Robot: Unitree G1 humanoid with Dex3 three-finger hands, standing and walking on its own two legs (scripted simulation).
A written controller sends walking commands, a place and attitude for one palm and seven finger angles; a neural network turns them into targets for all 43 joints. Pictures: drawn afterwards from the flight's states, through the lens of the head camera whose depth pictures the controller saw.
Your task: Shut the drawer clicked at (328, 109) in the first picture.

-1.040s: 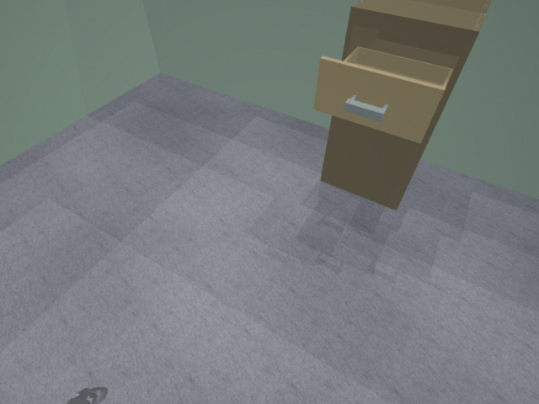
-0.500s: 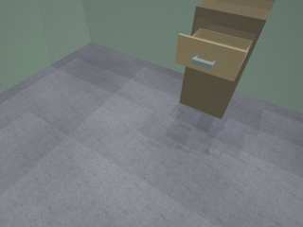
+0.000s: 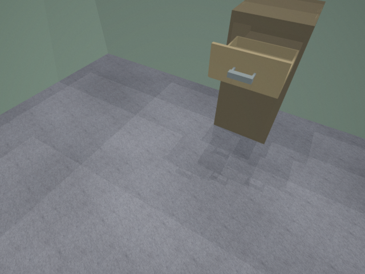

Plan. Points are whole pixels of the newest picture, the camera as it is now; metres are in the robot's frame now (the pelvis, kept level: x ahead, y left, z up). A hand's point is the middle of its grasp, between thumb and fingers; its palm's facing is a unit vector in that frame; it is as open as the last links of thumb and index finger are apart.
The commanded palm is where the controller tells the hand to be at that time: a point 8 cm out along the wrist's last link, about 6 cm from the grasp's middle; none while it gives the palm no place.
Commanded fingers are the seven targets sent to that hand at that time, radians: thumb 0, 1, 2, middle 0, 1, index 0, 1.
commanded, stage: look at it before walking up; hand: left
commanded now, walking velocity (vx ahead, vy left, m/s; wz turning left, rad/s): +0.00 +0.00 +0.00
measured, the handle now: (242, 74) +0.97 -0.22 -0.07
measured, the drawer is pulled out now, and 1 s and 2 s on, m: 0.30 0.30 0.30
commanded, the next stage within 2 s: walk to a spot facing it in 0.40 s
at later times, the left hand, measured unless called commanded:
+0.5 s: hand out of the picture +0.07 +0.25 -0.16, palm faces -0.03 -0.94 -0.33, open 7.4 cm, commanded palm none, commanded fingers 0.00 0.90 0.90 -0.20 -0.30 -0.20 -0.30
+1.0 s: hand out of the picture +0.07 +0.15 -0.17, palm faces -0.08 -0.98 -0.19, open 7.4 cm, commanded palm none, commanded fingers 0.00 0.90 0.90 -0.20 -0.30 -0.20 -0.30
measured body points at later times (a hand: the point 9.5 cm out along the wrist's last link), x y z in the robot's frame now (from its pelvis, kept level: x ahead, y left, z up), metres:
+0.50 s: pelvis +0.01 +0.00 +0.00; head +0.01 +0.00 +0.45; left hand +0.08 +0.30 -0.13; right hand +0.08 -0.29 -0.13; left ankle +0.00 +0.13 -0.74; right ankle +0.00 -0.11 -0.74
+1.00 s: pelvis +0.11 -0.02 -0.01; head +0.13 -0.03 +0.44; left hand +0.08 +0.20 -0.16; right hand +0.10 -0.27 -0.17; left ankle +0.12 +0.10 -0.67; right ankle +0.02 -0.10 -0.74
